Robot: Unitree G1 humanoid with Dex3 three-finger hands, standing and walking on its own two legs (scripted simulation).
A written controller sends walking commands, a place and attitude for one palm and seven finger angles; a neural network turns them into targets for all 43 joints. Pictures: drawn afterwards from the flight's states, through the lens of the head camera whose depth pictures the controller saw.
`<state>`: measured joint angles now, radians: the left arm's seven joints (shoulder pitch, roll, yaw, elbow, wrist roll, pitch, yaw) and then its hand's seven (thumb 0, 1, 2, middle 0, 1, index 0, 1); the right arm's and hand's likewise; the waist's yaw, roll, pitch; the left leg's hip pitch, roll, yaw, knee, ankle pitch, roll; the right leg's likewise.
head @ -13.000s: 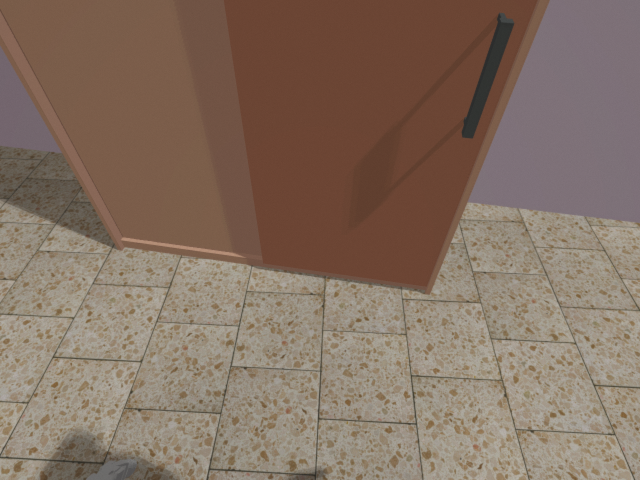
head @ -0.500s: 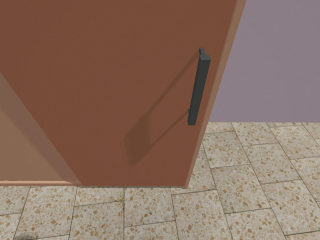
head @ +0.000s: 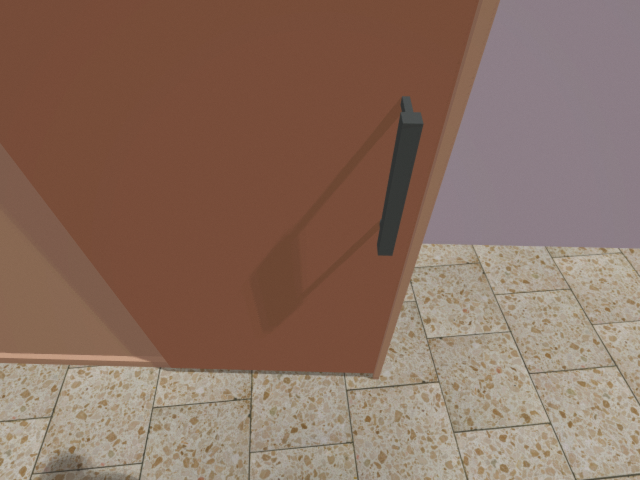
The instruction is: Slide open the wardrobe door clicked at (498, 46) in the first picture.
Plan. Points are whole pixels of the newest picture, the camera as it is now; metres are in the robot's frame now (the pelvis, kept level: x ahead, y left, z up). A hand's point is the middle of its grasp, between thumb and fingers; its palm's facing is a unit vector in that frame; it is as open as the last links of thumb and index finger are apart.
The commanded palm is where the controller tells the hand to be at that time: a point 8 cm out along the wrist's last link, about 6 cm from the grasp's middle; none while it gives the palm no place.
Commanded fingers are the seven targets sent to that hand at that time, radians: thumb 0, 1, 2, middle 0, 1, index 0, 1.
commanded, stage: come to a stop and stand still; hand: right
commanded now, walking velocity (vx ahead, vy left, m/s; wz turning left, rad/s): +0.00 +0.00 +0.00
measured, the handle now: (394, 184) +0.49 -0.08 +0.09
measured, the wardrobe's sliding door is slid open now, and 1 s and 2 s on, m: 0.00 0.00 0.00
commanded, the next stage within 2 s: none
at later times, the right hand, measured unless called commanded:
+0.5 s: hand out of the picture +0.02 -0.28 -0.16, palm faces -0.01 +0.95 -0.31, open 7.4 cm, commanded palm none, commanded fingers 0.00 -0.90 -0.90 0.20 0.30 0.20 0.30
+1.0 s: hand out of the picture -0.11 -0.29 -0.17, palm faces +0.02 +0.97 -0.25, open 7.4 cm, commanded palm none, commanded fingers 0.00 -0.90 -0.90 0.20 0.30 0.20 0.30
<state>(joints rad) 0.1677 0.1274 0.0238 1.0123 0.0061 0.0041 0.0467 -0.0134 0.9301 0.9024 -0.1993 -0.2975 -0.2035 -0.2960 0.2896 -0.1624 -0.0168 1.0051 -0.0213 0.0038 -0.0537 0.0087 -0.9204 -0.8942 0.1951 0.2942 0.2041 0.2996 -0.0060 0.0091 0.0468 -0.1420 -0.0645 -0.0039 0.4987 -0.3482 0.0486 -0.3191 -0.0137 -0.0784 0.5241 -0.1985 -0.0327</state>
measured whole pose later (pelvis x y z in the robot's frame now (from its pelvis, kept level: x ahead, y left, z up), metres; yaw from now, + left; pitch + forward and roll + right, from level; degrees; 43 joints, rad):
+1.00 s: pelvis -0.06 -0.07 +0.00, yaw -3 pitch -3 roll +2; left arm 0.17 0.29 0.02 1.03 0.01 0.02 -0.01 0.00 0.90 0.90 -0.20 -0.30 -0.20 -0.30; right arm 0.38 -0.29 0.02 1.07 -0.03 0.02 -0.01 0.00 -0.90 -0.89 0.20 0.29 0.21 0.30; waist -0.02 0.01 0.02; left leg -0.16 0.03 0.00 0.45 -0.28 0.00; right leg -0.29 0.08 -0.09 0.35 -0.08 -0.10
